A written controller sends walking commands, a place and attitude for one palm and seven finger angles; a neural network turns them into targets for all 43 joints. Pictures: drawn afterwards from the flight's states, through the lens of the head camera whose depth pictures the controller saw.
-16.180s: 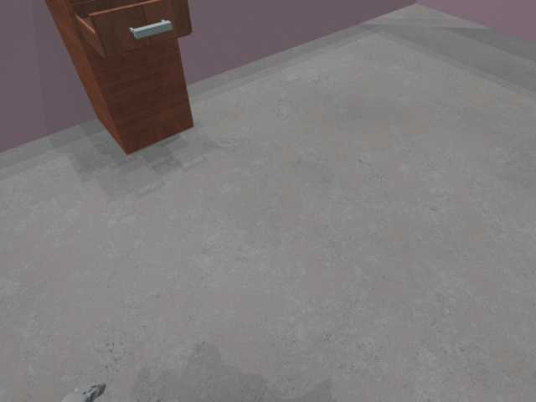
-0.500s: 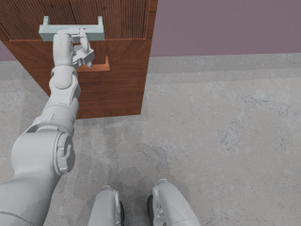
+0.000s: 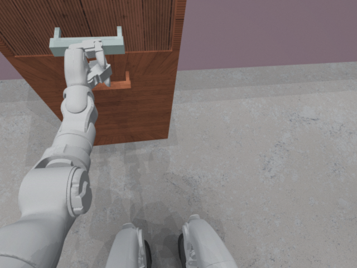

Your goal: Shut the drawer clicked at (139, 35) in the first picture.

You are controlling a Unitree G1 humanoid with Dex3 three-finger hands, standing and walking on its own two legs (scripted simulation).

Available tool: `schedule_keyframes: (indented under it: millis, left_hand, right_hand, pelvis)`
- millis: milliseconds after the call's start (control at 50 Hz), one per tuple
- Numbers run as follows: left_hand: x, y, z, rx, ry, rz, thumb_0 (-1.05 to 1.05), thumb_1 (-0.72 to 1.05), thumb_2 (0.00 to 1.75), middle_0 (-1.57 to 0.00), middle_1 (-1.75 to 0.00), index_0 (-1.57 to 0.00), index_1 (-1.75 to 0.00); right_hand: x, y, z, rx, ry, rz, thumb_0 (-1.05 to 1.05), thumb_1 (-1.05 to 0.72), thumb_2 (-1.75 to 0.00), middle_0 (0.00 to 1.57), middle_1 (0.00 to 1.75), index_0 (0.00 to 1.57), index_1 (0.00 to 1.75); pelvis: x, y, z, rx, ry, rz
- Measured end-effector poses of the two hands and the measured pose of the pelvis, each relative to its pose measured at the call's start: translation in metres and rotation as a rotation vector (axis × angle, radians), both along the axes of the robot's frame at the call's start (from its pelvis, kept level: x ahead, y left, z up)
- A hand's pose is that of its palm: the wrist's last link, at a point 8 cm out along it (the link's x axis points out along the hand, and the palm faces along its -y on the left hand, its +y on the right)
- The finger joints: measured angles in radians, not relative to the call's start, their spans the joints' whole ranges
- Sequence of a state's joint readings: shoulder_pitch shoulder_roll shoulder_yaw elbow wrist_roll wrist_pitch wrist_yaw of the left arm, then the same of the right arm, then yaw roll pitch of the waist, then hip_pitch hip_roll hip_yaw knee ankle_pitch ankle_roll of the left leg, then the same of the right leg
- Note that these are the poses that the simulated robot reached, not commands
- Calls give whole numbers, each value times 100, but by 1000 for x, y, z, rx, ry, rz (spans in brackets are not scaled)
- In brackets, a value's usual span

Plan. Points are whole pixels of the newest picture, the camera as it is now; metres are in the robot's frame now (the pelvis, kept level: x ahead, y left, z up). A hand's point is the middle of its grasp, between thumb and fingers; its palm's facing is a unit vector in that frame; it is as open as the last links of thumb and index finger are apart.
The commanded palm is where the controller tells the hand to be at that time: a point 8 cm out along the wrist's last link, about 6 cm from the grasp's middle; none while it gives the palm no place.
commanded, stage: pull the fist back off the drawer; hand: left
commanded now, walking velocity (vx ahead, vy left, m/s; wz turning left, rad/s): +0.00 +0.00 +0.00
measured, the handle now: (89, 38) +0.62 +0.13 +0.06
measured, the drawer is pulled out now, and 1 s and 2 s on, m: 0.00 0.00 0.00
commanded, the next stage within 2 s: draw the hand back to the body in 0.22 s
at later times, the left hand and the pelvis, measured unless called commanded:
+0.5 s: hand (95, 83) +0.48 +0.11 +0.08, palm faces +0.02 -1.00 -0.04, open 3.3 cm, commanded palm +0.42 +0.17 +0.10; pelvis +0.04 -0.01 +0.04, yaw +0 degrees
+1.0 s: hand (29, 139) +0.33 +0.16 +0.17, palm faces +0.11 -0.96 -0.24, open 3.3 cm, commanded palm +0.29 +0.22 +0.19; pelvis +0.05 -0.01 +0.10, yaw +2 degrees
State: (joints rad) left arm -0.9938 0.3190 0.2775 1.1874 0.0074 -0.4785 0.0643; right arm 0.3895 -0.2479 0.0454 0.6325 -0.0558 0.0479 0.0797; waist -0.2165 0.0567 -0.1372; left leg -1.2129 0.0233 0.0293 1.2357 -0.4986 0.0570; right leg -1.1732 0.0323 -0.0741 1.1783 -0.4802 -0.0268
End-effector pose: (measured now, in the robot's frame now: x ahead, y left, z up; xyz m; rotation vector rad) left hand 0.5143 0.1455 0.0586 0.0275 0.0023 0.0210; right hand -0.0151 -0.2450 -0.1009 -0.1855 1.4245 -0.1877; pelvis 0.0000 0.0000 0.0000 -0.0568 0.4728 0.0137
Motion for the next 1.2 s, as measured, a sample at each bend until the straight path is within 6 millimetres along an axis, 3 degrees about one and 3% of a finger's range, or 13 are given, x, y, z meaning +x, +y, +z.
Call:
schedule_keyframes:
  millis: [120, 240, 380, 460, 640, 840, 880, 1040, 1200]
  left_hand:
    - [-10, 3, -3, -3, 1, 5, 2, 88, 91, -140, -160, -140, -160]
    - [-28, 2, -4, -4, 3, 2, 2, 89, 90, -140, -160, -140, -160]
    - [-34, 6, 0, -3, -19, 12, 2, 90, 90, -140, -160, -140, -160]
    - [-48, 14, 17, 9, -44, 4, 2, 90, 90, -140, -160, -140, -160]
    - [-109, 41, 59, 13, -21, 16, 2, 90, 90, -140, -160, -140, -160]
    - [-163, 52, 94, 13, -38, -20, 2, 90, 90, -140, -160, -140, -160]
    - [-175, 55, 103, 80, -23, 1, 2, 90, 90, -140, -160, -140, -160]
    - [-220, 73, 135, 233, 47, 136, 2, 89, 90, -140, -160, -140, -160]
    - [-253, 90, 171, 275, 1, 231, 2, 89, 90, -140, -160, -140, -160]
  right_hand:
    - [25, 2, 3, 20, -21, -3, 0, -90, -90, 20, 30, 20, 30]
    - [63, -1, 7, 33, -75, 18, 0, -90, -90, 20, 30, 20, 30]
    - [103, -11, 10, 12, -157, 57, 0, -90, -90, 20, 30, 20, 30]
    - [120, -13, 17, 23, -206, 46, 0, -91, -90, 20, 30, 20, 30]
    - [161, -8, 53, 52, -348, 88, 0, -90, -90, 20, 30, 20, 30]
    - [210, -4, 86, 45, -568, 154, 1, -90, -90, 20, 30, 20, 30]
    - [218, -2, 94, 43, -598, 148, 1, -90, -90, 20, 30, 20, 30]
    - [246, 14, 123, 41, -669, 168, 1, -90, -90, 20, 30, 20, 30]
    - [261, 29, 136, 63, -717, 223, 1, -90, -90, 20, 30, 20, 30]
  pelvis:
    - [14, 0, 8, 9, -11, -8]
    - [28, -2, 17, 16, -33, -6]
    - [35, -6, 19, 21, -45, 2]
    - [40, -8, 28, 28, -72, -7]
    - [49, -14, 59, 39, -185, 10]
    - [46, -15, 74, 47, -289, 27]
    - [46, -16, 79, 52, -318, 19]
    - [49, -14, 101, 60, -426, 18]
    - [55, -11, 112, 63, -494, 21]
